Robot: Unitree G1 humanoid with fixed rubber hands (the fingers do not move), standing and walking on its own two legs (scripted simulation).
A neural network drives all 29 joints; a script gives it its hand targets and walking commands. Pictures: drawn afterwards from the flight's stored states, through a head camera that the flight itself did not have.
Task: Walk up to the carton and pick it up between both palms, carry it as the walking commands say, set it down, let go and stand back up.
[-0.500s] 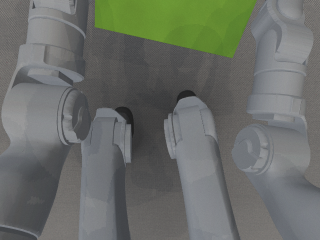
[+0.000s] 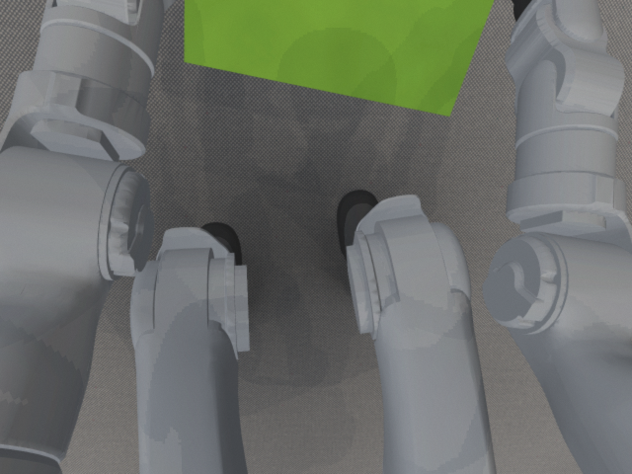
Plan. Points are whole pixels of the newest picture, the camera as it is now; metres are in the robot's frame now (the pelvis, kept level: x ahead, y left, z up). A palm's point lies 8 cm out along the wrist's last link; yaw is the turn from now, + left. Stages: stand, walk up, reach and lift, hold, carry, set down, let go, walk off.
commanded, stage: set down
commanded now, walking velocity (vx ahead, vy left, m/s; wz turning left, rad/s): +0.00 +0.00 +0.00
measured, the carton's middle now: out of the picture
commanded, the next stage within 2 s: none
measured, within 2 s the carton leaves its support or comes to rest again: rests again in 1.44 s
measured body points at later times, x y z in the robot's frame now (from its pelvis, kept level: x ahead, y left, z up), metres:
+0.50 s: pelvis +0.01 +0.01 -0.02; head +0.39 -0.02 +0.21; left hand +0.59 +0.07 -0.22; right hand +0.49 -0.26 -0.21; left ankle +0.11 +0.12 -0.36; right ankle +0.13 -0.13 -0.36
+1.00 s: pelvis +0.01 +0.00 -0.02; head +0.39 -0.02 +0.20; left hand +0.60 +0.06 -0.23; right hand +0.50 -0.27 -0.22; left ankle +0.11 +0.12 -0.36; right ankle +0.13 -0.13 -0.36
